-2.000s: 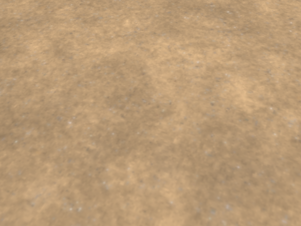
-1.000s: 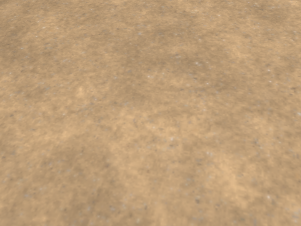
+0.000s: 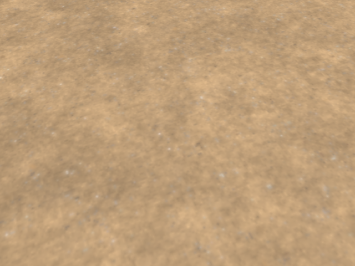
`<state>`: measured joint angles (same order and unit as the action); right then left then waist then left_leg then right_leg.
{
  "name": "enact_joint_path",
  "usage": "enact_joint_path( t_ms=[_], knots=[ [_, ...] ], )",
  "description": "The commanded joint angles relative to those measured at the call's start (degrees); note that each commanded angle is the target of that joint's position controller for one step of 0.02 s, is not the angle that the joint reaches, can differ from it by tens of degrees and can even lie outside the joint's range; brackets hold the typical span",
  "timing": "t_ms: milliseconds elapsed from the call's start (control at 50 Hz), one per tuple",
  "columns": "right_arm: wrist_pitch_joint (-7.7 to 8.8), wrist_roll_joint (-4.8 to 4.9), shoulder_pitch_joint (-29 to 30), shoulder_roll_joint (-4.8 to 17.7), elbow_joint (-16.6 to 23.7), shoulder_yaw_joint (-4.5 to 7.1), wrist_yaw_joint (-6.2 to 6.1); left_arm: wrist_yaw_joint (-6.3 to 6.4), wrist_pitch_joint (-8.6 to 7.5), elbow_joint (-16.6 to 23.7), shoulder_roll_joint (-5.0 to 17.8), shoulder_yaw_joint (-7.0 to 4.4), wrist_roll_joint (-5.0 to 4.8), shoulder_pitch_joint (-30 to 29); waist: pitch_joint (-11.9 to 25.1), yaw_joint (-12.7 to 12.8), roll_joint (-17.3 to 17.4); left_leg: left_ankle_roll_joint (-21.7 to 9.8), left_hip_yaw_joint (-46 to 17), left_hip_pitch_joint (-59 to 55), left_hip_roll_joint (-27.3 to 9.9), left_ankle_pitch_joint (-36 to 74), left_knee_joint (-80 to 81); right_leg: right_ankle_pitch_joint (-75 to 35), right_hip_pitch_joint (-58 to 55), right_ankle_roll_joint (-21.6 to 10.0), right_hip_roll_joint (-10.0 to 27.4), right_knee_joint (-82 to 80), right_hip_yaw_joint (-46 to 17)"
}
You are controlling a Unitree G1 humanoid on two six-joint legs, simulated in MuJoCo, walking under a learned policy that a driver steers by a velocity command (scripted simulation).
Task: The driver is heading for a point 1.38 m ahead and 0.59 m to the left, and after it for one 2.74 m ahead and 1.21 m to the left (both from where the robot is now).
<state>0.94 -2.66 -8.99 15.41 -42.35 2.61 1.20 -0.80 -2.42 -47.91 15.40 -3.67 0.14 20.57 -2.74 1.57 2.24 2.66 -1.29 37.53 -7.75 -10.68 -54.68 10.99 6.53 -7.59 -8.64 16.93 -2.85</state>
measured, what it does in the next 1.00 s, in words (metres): walks ahead, turning left: left foot, then right foot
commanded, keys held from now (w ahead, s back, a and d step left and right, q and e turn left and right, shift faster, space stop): q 0.58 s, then w+q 0.42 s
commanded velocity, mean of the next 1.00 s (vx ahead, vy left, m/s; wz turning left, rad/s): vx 0.22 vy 0.00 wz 0.38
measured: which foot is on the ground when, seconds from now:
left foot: up 0.00-0.20, down 0.22-0.76, up 0.78-1.00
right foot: down 0.00-0.22, up 0.24-0.74, down 0.76-1.00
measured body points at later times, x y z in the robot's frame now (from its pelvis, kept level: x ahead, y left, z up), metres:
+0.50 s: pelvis +0.17 +0.04 -0.01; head +0.21 +0.07 +0.44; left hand +0.26 +0.31 -0.14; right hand +0.29 -0.23 -0.12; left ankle +0.24 +0.10 -0.74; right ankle +0.22 -0.12 -0.68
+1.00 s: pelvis +0.27 +0.02 +0.00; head +0.29 +0.00 +0.45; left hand +0.17 +0.29 -0.10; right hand +0.52 -0.16 -0.12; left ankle +0.24 +0.18 -0.66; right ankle +0.24 -0.10 -0.74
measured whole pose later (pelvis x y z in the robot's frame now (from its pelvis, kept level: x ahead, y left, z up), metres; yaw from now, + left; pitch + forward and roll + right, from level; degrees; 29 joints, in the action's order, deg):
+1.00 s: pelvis +0.27 +0.02 +0.00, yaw +28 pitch +2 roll +1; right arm -1.7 -2.3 -12.4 18.6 -43.0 5.3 3.9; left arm 1.0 -3.8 -46.7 15.8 -2.2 1.4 21.4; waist 1.9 2.1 3.5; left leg 0.7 -5.1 36.0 1.2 -11.1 -60.8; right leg 14.3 1.6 -2.2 -0.7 14.2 3.1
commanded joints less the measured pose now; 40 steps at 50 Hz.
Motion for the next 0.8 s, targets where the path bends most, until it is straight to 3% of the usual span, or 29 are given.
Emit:
enact_joint_path(
  t_ms=[20, 60, 140, 200, 220, 240, 260, 280, 300, 320, 340, 360, 400, 440, 540, 620, 680, 720, 740, 760, 780, 800],
  knots=[
    [0.42, 0.23, 0.9, 3.0, 2.8, 0.48, 0.25, 0.36, -1.52, 2.1, 6.5, -1.08, -0.13, 2.0, 0.5, -0.2, -4.6, -0.4, 2.8, 0.5, 1.4, 7.3, 6.9, -33.0, -2.1, -4.4, 14.8, -4.9, -7.9],
    [0.81, 0.8, 2.7, 2.2, 3.1, -0.05, 0.29, 0.7, -1.73, 1.1, 6.3, -0.67, 0.03, 3.3, 1.2, 0.7, -5.0, -1.8, 4.4, -2.3, 3.0, 10.2, 11.4, -43.3, -4.0, -1.6, 14.3, -2.7, -4.4],
    [1.41, 1.3, 4.0, 2.2, 2.7, -0.51, 0.19, 1.56, -1.49, -0.4, 6.0, 0.13, 1.04, 3.9, 1.4, 1.5, -6.5, -4.9, 5.7, -7.8, 6.6, 10.3, 18.9, -47.3, -7.5, 0.5, 15.4, 0.2, -1.8],
    [2.38, 0.95, -7.1, 5.4, -1.2, 0.6, -0.36, 2.67, -1.36, -0.4, 7.9, -0.26, 1.37, 0.4, 4.4, -3.8, -6.9, -8.1, 5.0, -17.9, 10.7, 5.4, 24.4, -57.3, -10.2, 1.8, 16.4, 12.6, -1.0],
    [3.15, 0.72, -12.9, 6.1, -2.9, 0.95, -0.66, 2.78, -1.26, 0.1, 8.9, -0.54, 0.83, -1.7, 6.5, -7.3, -5.1, -9.2, 4.0, -25.0, 9.9, 13.9, 31.3, -51.5, -8.4, 2.6, 14.4, 22.7, 1.0],
    [3.51, 0.42, -18.5, 10.3, -3.7, 1.92, -1.12, 3.0, -1.66, 2.5, 8.2, -0.22, 0.39, -2.1, 12.7, -8.8, 0.4, -12.7, -7.5, -37.5, -0.7, 39.9, 27.7, -28.9, 1.1, 3.9, 9.7, 39.9, 3.6],
    [2.91, 1.19, -15.1, 14.3, -2.6, 2.91, -0.83, 2.59, -1.24, 2.6, 2.5, 0.63, -0.95, 8.0, 19.9, -1.5, 12.7, -25.3, -27.8, -51.5, -16.2, 70.0, 24.9, 24.1, 19.2, 7.1, -0.6, 59.0, 4.2],
    [2.2, 3.97, -13.6, 11.5, -1.7, 2.84, -0.28, 2.49, -0.25, 1.3, 5.7, 0.58, 1.65, 6.2, 21.4, -2.3, 3.0, -25.4, -28.9, -47.5, -13.7, 61.6, 28.9, 20.3, 20.4, 6.7, 3.0, 61.0, -1.5],
    [1.62, 3.89, -9.1, 9.1, -0.6, 2.43, -0.38, 2.25, 0.22, 2.1, 6.2, 0.34, 1.79, 1.6, 13.5, -2.0, 0.8, -24.1, -23.6, -40.1, -10.9, 48.9, 31.4, 17.2, 23.0, 7.1, 4.8, 61.2, -1.7],
    [0.84, 3.42, -5.9, 6.3, 0.0, 1.64, -0.49, 2.09, 0.54, 2.6, 6.2, 0.4, 2.14, -1.0, 8.4, -1.2, -2.1, -21.8, -20.4, -33.6, -7.8, 39.0, 34.5, 15.2, 23.7, 7.4, 6.7, 57.9, -1.3],
    [0.34, 3.3, -5.3, 5.5, 0.0, 1.4, -0.77, 1.91, 1.36, 3.4, 6.1, 0.39, 2.22, -3.0, 5.5, -0.8, -1.7, -20.1, -18.1, -28.9, -5.4, 33.9, 36.5, 14.3, 23.2, 7.9, 8.0, 55.0, -1.0],
    [-0.12, 3.08, -5.5, 5.5, -0.5, 1.43, -0.94, 1.78, 2.47, 3.6, 5.4, 0.55, 2.29, -2.3, 4.9, 0.1, -0.3, -18.7, -16.4, -25.0, -3.2, 29.6, 37.9, 13.3, 20.6, 8.5, 8.3, 52.1, -0.6],
    [-0.44, 2.33, -6.0, 7.1, -0.6, 2.08, -0.83, 1.84, 3.7, 3.7, 4.1, 0.88, 2.01, -1.6, 6.3, 0.4, 0.8, -17.6, -15.0, -22.3, -1.1, 25.6, 38.4, 12.2, 18.3, 9.3, 7.6, 49.0, 0.5],
    [-0.76, 2.06, -6.1, 8.5, -0.3, 2.7, -0.81, 2.05, 4.17, 4.2, 3.9, 0.97, 1.86, -2.8, 7.0, 0.0, 1.6, -16.9, -15.5, -21.6, 0.0, 18.7, 38.9, 11.4, 19.1, 9.9, 7.8, 45.2, 0.6],
    [-2.31, 1.84, -7.2, 9.4, 0.4, 3.63, -1.11, 2.64, 4.84, 6.2, 4.8, 0.71, 1.53, -9.3, 5.8, -2.9, 4.2, -14.8, -21.7, -22.8, 1.2, -5.7, 41.4, 9.3, 22.7, 10.7, 8.3, 37.2, -0.7],
    [-2.99, 1.56, -8.0, 9.9, 0.7, 4.27, -1.14, 2.56, 3.91, 7.2, 5.0, 0.86, 1.38, -11.0, 6.5, -3.8, 5.2, -14.8, -26.7, -24.3, 1.5, -16.8, 42.2, 11.4, 21.0, 10.4, 7.4, 31.3, -0.8],
    [-3.33, 1.06, -6.8, 10.1, 1.2, 4.63, -0.67, 2.27, 2.45, 7.7, 5.1, 1.1, 0.9, -10.2, 5.8, -3.1, 6.0, -15.0, -29.7, -21.7, 2.2, -23.2, 42.4, 15.4, 15.2, 8.9, 5.4, 24.3, -0.3],
    [-3.63, 1.25, -3.6, 9.8, 1.9, 4.8, -0.31, 2.59, 1.43, 6.5, 4.6, 1.3, 0.22, -4.9, 4.4, 0.5, 5.5, -12.9, -29.4, -14.3, 4.7, -25.5, 41.7, 14.6, 3.6, 6.3, 3.8, 12.8, 0.3],
    [-3.65, 1.62, -1.3, 8.9, 2.5, 4.69, -0.52, 3.18, 0.93, 5.2, 4.8, 1.13, 0.28, -0.2, 2.7, 3.8, 4.5, -9.7, -27.1, -8.2, 7.9, -28.0, 39.8, 10.3, -4.6, 4.9, 4.3, 2.6, 0.8],
    [-3.23, 2.26, -2.0, 5.8, 3.1, 4.05, -0.86, 4.17, 0.5, 4.6, 9.6, 0.04, 0.71, 1.8, 1.5, 3.7, -4.5, -6.0, -20.2, -0.4, 12.8, -29.1, 27.6, 17.1, -10.7, 3.4, 13.3, -5.1, -7.9],
    [-2.29, 3.06, -3.1, 1.5, 4.9, 2.79, -0.75, 4.43, 0.61, 6.2, 15.6, -1.15, 1.57, 0.4, 4.2, 2.4, -16.7, -4.5, -7.4, 6.3, 19.8, -23.6, 10.0, 33.4, -12.3, -1.0, 30.8, -11.7, -31.0],
    [-1.59, 0.74, 0.2, 7.3, 4.8, 3.77, -0.54, 4.26, 0.61, 6.1, 14.8, -1.45, 2.57, -4.4, -2.6, 0.5, -7.6, -4.1, -8.2, 9.0, 13.8, -13.5, 3.9, 33.1, -3.1, -2.9, 31.1, -12.3, -31.9]
  ],
)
